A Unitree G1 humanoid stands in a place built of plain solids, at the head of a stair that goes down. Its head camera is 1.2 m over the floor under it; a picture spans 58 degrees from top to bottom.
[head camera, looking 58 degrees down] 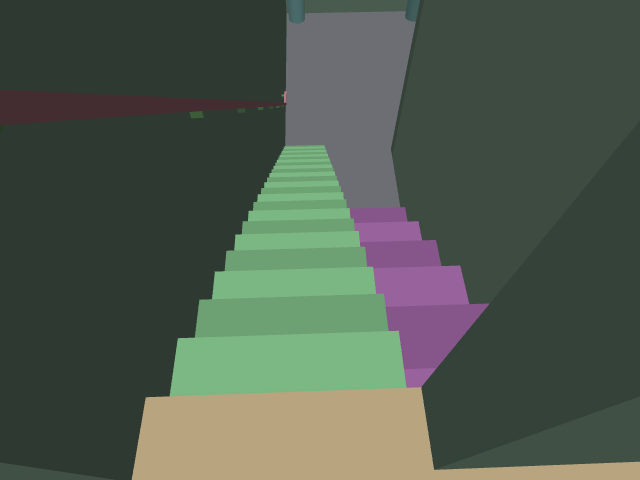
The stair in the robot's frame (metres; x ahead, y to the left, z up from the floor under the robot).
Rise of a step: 0.19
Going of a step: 0.23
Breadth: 0.74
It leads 2 degrees to the left of straight ahead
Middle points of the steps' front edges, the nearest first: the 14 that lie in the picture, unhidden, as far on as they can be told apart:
0.27 0.10 0.00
0.50 0.10 -0.19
0.72 0.11 -0.38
0.95 0.12 -0.58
1.18 0.13 -0.77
1.41 0.14 -0.97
1.63 0.14 -1.16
1.86 0.15 -1.36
2.09 0.16 -1.55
2.32 0.17 -1.75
2.54 0.18 -1.94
2.77 0.18 -2.14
3.00 0.19 -2.33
3.23 0.20 -2.53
